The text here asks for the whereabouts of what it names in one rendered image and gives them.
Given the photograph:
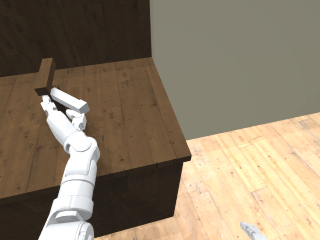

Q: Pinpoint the robot left forearm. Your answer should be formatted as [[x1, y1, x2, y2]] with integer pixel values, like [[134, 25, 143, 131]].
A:
[[38, 131, 100, 240]]

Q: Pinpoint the left robot hand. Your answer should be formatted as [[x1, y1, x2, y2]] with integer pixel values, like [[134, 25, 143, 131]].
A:
[[40, 95, 87, 146]]

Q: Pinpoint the tap lever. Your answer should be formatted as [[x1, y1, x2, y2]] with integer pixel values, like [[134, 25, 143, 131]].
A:
[[50, 87, 90, 114]]

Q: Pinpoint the left robot upper arm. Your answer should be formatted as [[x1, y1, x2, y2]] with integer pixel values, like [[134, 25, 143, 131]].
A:
[[39, 221, 94, 240]]

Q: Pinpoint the counter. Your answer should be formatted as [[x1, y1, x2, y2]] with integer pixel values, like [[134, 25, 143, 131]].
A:
[[0, 0, 192, 240]]

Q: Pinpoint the right robot hand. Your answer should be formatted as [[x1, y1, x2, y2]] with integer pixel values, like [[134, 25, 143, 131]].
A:
[[240, 221, 268, 240]]

